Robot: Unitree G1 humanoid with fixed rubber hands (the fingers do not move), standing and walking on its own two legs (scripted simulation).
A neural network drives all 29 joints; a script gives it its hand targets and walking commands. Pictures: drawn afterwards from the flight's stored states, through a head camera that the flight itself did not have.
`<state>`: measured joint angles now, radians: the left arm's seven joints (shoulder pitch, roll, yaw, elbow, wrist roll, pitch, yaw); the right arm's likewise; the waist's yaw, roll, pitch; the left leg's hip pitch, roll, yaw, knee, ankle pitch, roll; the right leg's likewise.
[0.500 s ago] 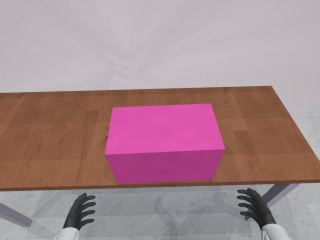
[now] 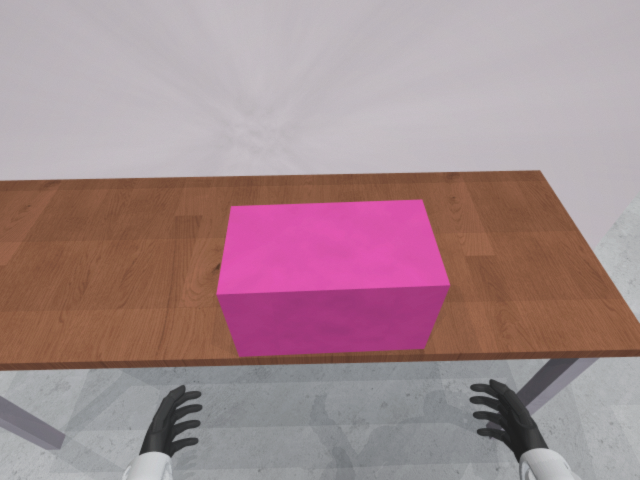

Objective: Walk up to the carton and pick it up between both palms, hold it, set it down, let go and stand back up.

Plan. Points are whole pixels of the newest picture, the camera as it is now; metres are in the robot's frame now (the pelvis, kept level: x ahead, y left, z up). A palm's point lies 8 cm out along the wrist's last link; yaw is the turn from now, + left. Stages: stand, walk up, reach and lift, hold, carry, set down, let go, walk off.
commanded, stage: let go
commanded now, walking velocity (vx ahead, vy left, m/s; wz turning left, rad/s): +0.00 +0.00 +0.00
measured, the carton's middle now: (329, 279) +0.43 +0.01 -0.05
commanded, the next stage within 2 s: stand in 0.32 s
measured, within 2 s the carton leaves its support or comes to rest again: neither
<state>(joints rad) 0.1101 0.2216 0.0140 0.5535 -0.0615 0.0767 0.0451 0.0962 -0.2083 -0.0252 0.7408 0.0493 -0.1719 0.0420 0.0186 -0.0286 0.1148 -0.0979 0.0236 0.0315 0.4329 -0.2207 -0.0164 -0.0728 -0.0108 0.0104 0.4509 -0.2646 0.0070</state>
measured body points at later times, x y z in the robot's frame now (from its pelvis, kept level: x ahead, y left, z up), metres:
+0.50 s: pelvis +0.03 +0.00 +0.00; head +0.01 +0.00 +0.45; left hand +0.14 +0.25 -0.12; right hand +0.14 -0.24 -0.13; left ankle +0.02 +0.13 -0.74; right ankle +0.00 -0.12 -0.74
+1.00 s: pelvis +0.01 +0.01 +0.00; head -0.02 +0.01 +0.45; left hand -0.03 +0.22 -0.16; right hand -0.02 -0.21 -0.16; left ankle +0.02 +0.13 -0.74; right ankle +0.00 -0.12 -0.74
